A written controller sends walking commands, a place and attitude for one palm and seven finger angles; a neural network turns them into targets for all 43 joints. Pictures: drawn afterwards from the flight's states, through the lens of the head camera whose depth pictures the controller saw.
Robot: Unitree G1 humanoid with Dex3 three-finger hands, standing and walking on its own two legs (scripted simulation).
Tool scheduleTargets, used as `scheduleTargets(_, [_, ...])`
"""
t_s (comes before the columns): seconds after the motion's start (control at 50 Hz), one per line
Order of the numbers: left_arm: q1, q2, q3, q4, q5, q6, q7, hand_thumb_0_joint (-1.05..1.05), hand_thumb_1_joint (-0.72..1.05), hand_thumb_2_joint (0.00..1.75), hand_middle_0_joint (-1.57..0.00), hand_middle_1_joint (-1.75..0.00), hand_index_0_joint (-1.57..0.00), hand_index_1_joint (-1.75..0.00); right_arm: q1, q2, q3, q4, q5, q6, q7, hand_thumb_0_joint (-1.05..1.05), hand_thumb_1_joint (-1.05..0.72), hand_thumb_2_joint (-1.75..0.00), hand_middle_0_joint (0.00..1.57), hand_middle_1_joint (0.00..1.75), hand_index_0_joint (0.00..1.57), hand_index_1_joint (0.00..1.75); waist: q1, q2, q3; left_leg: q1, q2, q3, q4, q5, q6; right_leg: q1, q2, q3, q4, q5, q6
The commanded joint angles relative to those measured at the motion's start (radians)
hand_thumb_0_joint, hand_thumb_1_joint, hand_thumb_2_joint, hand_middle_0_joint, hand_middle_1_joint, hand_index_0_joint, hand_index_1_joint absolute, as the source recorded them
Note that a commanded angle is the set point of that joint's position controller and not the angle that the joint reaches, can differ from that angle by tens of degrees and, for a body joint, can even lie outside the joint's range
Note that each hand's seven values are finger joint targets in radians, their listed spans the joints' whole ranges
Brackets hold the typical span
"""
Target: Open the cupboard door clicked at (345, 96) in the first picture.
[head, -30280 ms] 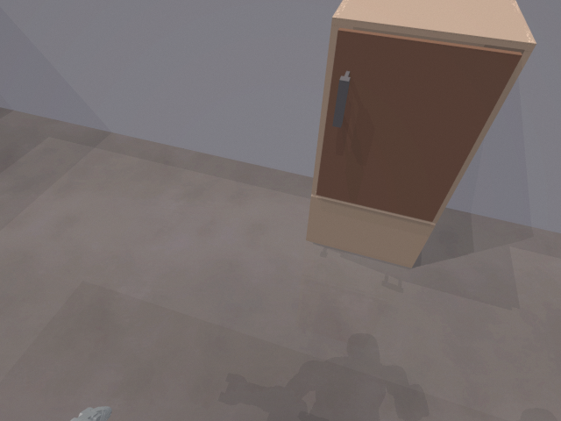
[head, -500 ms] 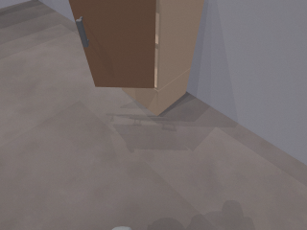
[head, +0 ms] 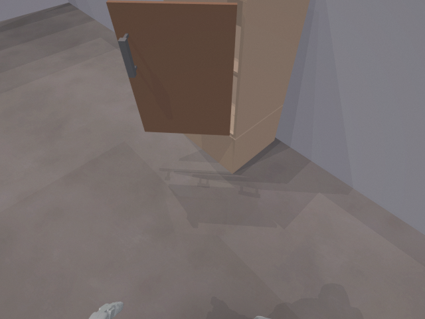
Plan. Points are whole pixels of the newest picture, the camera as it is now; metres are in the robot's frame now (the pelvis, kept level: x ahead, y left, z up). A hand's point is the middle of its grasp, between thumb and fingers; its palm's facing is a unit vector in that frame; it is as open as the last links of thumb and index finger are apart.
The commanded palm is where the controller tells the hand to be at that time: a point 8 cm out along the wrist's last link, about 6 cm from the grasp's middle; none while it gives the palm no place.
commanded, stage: take the last steps up to it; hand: left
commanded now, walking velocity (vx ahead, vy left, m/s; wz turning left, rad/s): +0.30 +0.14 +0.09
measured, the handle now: (129, 55) +0.96 +0.34 -0.02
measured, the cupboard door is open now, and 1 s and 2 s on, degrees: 43 43 43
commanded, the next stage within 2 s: come to a stop and stand still in 0.94 s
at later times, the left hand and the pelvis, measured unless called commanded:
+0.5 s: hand out of the picture +0.09 +0.25 -0.18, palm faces +0.14 -0.97 -0.18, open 7.3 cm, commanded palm none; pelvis +0.17 +0.07 -0.01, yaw +2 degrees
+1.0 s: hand (126, 203) +0.42 +0.26 -0.15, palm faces +0.05 -0.98 -0.20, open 7.3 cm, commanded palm none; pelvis +0.34 +0.08 +0.01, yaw +1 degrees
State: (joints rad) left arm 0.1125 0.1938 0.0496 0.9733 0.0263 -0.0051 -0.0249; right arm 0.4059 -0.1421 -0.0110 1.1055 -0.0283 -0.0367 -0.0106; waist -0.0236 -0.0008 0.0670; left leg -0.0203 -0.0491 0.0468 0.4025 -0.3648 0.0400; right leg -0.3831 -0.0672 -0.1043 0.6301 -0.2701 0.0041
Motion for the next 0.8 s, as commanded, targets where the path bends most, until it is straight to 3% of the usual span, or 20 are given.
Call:
scheduleTargets(0.0, [0.379, 0.262, 0.073, 0.033, 0.000, -0.039, 0.021, 0.00, 0.90, 0.90, -0.20, -0.30, -0.20, -0.30, 0.002, -0.112, -0.039, -0.088, 0.024, -0.020, 0.002, 0.00, -0.90, -0.90, 0.20, 0.30, 0.20, 0.30, 0.168, -0.333, -0.151, -0.599, -0.003, 0.032, 0.572, -0.226, -0.005, 0.676, -0.428, 0.572, -0.365, -0.078, -0.180])
scheduleTargets(0.02, [0.348, 0.245, 0.070, 0.020, -0.012, -0.035, 0.031, 0.00, 0.90, 0.90, -0.20, -0.30, -0.20, -0.30, -0.046, -0.155, -0.050, -0.093, 0.013, -0.007, 0.002, 0.00, -0.90, -0.90, 0.20, 0.30, 0.20, 0.30, 0.155, -0.234, -0.090, -0.629, 0.069, -0.061, 0.736, -0.232, -0.013, 0.516, -0.465, 0.641, -0.448, -0.268, -0.226])
scheduleTargets(0.04, [0.268, 0.199, 0.058, 0.001, -0.012, -0.033, 0.037, 0.00, 0.90, 0.90, -0.20, -0.30, -0.20, -0.30, -0.129, -0.139, -0.056, -0.104, 0.010, 0.001, 0.007, 0.00, -0.90, -0.90, 0.20, 0.30, 0.20, 0.30, 0.132, -0.182, 0.026, -0.654, 0.112, -0.089, 0.794, -0.130, -0.017, 0.339, -0.429, 0.599, -0.487, -0.369, -0.216])
scheduleTargets(0.08, [0.175, 0.109, 0.034, -0.019, -0.010, -0.046, 0.039, 0.00, 0.90, 0.90, -0.20, -0.30, -0.20, -0.30, -0.118, -0.092, -0.054, -0.090, 0.001, 0.020, 0.019, 0.00, -0.90, -0.90, 0.20, 0.30, 0.20, 0.30, 0.060, -0.133, 0.041, -0.582, 0.159, -0.086, 0.748, 0.028, -0.041, 0.173, -0.341, 0.356, -0.495, -0.222, -0.156])
scheduleTargets(0.12, [0.175, 0.089, 0.032, -0.012, -0.006, -0.060, 0.036, 0.00, 0.90, 0.90, -0.20, -0.30, -0.20, -0.30, -0.072, -0.060, -0.051, -0.069, -0.001, 0.030, 0.029, 0.00, -0.90, -0.90, 0.20, 0.30, 0.20, 0.30, 0.035, -0.137, 0.003, -0.510, 0.163, -0.039, 0.661, 0.091, -0.057, 0.138, -0.280, 0.215, -0.501, -0.100, -0.129])
scheduleTargets(0.16, [0.185, 0.090, 0.037, 0.005, -0.004, -0.072, 0.032, 0.00, 0.90, 0.90, -0.20, -0.30, -0.20, -0.30, -0.082, -0.042, -0.051, -0.076, 0.000, 0.032, 0.037, 0.00, -0.90, -0.90, 0.20, 0.30, 0.20, 0.30, 0.028, -0.110, -0.002, -0.486, 0.157, -0.001, 0.542, 0.133, -0.072, 0.144, -0.252, 0.143, -0.503, -0.022, -0.125])
scheduleTargets(0.22, [0.231, 0.113, 0.041, 0.039, -0.002, -0.080, 0.028, 0.00, 0.90, 0.90, -0.20, -0.30, -0.20, -0.30, -0.156, -0.035, -0.050, -0.117, 0.001, 0.021, 0.047, 0.00, -0.90, -0.90, 0.20, 0.30, 0.20, 0.30, 0.054, -0.087, -0.014, -0.492, 0.143, 0.027, 0.360, 0.155, -0.079, 0.226, -0.253, 0.127, -0.477, 0.078, -0.141])
scheduleTargets(0.3, [0.252, 0.146, 0.040, 0.073, 0.003, -0.072, 0.022, 0.00, 0.90, 0.90, -0.20, -0.30, -0.20, -0.30, -0.247, -0.059, -0.048, -0.164, 0.005, 0.006, 0.056, 0.00, -0.90, -0.90, 0.20, 0.30, 0.20, 0.30, 0.073, -0.165, -0.001, -0.432, 0.110, 0.058, 0.217, 0.142, -0.070, 0.250, -0.255, 0.115, -0.429, 0.087, -0.122])
scheduleTargets(0.34, [0.236, 0.155, 0.044, 0.075, 0.000, -0.063, 0.025, 0.00, 0.90, 0.90, -0.20, -0.30, -0.20, -0.30, -0.223, -0.081, -0.047, -0.160, 0.005, -0.002, 0.053, 0.00, -0.90, -0.90, 0.20, 0.30, 0.20, 0.30, 0.046, -0.162, -0.001, -0.312, 0.091, 0.075, 0.128, 0.163, -0.059, 0.208, -0.243, 0.089, -0.373, 0.077, -0.102])
scheduleTargets(0.38, [0.229, 0.131, 0.040, 0.070, -0.002, -0.052, 0.021, 0.00, 0.90, 0.90, -0.20, -0.30, -0.20, -0.30, -0.092, -0.144, -0.058, -0.120, 0.002, -0.013, 0.038, 0.00, -0.90, -0.90, 0.20, 0.30, 0.20, 0.30, -0.021, -0.039, -0.046, -0.038, 0.083, 0.082, 0.035, 0.131, -0.038, 0.074, -0.169, 0.023, -0.169, 0.083, -0.063])
scheduleTargets(0.4, [0.244, 0.082, 0.030, 0.053, -0.006, -0.048, 0.016, 0.00, 0.90, 0.90, -0.20, -0.30, -0.20, -0.30, 0.023, -0.239, -0.082, -0.093, -0.008, -0.018, 0.025, 0.00, -0.90, -0.90, 0.20, 0.30, 0.20, 0.30, -0.067, 0.180, -0.115, 0.137, 0.265, -0.154, 0.007, 0.093, 0.033, -0.099, -0.062, -0.056, 0.094, -0.059, -0.021])
scheduleTargets(0.42, [0.201, 0.048, 0.017, 0.007, -0.009, -0.050, 0.016, 0.00, 0.90, 0.90, -0.20, -0.30, -0.20, -0.30, 0.139, -0.311, -0.095, -0.080, -0.012, -0.011, 0.007, 0.00, -0.90, -0.90, 0.20, 0.30, 0.20, 0.30, -0.108, 0.303, -0.150, 0.189, 0.441, -0.398, -0.124, 0.078, 0.134, -0.240, 0.027, -0.066, 0.389, -0.331, -0.001])
scheduleTargets(0.44, [0.145, 0.052, 0.015, -0.008, -0.004, -0.050, 0.021, 0.00, 0.90, 0.90, -0.20, -0.30, -0.20, -0.30, 0.116, -0.295, -0.086, -0.076, -0.010, -0.007, -0.001, 0.00, -0.90, -0.90, 0.20, 0.30, 0.20, 0.30, -0.101, 0.219, -0.134, 0.116, 0.467, -0.423, -0.152, 0.024, 0.172, -0.290, -0.003, 0.034, 0.551, -0.322, -0.027])
scheduleTargets(0.46, [0.115, 0.050, 0.014, -0.008, -0.007, -0.047, 0.020, 0.00, 0.90, 0.90, -0.20, -0.30, -0.20, -0.30, 0.042, -0.258, -0.074, -0.100, -0.005, -0.009, -0.006, 0.00, -0.90, -0.90, 0.20, 0.30, 0.20, 0.30, -0.070, 0.211, -0.095, 0.031, 0.448, -0.388, -0.163, 0.012, 0.176, -0.324, -0.040, 0.069, 0.622, -0.236, -0.030])
scheduleTargets(0.52, [0.164, 0.038, 0.014, 0.027, 0.000, -0.032, 0.007, 0.00, 0.90, 0.90, -0.20, -0.30, -0.20, -0.30, -0.078, -0.168, -0.044, -0.122, -0.002, -0.032, -0.012, 0.00, -0.90, -0.90, 0.20, 0.30, 0.20, 0.30, 0.008, 0.118, -0.043, -0.115, 0.371, -0.197, -0.203, 0.160, 0.128, -0.236, -0.081, 0.078, 0.544, -0.100, -0.013])
scheduleTargets(0.58, [0.158, 0.016, 0.009, 0.023, -0.002, -0.021, 0.006, 0.00, 0.90, 0.90, -0.20, -0.30, -0.20, -0.30, -0.075, -0.156, -0.042, -0.102, 0.001, -0.040, -0.010, 0.00, -0.90, -0.90, 0.20, 0.30, 0.20, 0.30, 0.028, 0.091, -0.050, -0.113, 0.336, -0.089, -0.215, 0.275, 0.136, -0.167, -0.073, 0.050, 0.366, -0.053, -0.005])
scheduleTargets(0.68, [0.070, 0.020, 0.009, -0.021, 0.000, -0.018, 0.001, 0.00, 0.90, 0.90, -0.20, -0.30, -0.20, -0.30, -0.061, -0.166, -0.047, -0.078, -0.002, -0.032, -0.004, 0.00, -0.90, -0.90, 0.20, 0.30, 0.20, 0.30, 0.024, 0.073, -0.005, -0.144, 0.322, -0.065, -0.212, 0.237, 0.148, -0.043, -0.033, 0.010, 0.101, -0.007, -0.010])
scheduleTargets(0.74, [0.087, 0.039, 0.017, -0.022, 0.001, -0.021, 0.002, 0.00, 0.90, 0.90, -0.20, -0.30, -0.20, -0.30, -0.067, -0.164, -0.045, -0.063, -0.001, -0.023, -0.003, 0.00, -0.90, -0.90, 0.20, 0.30, 0.20, 0.30, 0.050, 0.063, 0.009, -0.192, 0.282, -0.037, -0.128, 0.220, 0.110, 0.109, 0.008, -0.018, -0.021, 0.051, -0.021])
scheduleTargets(0.76, [0.139, 0.058, 0.023, -0.007, 0.001, -0.024, 0.004, 0.00, 0.90, 0.90, -0.20, -0.30, -0.20, -0.30, -0.076, -0.158, -0.042, -0.060, 0.001, -0.021, -0.003, 0.00, -0.90, -0.90, 0.20, 0.30, 0.20, 0.30, 0.079, 0.043, -0.007, -0.226, 0.243, -0.003, -0.045, 0.205, 0.078, 0.213, 0.014, -0.012, -0.093, 0.065, -0.031])
scheduleTargets(0.78, [0.229, 0.110, 0.037, 0.016, 0.003, -0.033, 0.008, 0.00, 0.90, 0.90, -0.20, -0.30, -0.20, -0.30, -0.079, -0.136, -0.038, -0.063, 0.009, -0.023, -0.001, 0.00, -0.90, -0.90, 0.20, 0.30, 0.20, 0.30, 0.119, -0.046, -0.043, -0.336, 0.172, 0.047, 0.131, 0.158, 0.039, 0.392, -0.047, 0.093, -0.163, 0.049, -0.060])
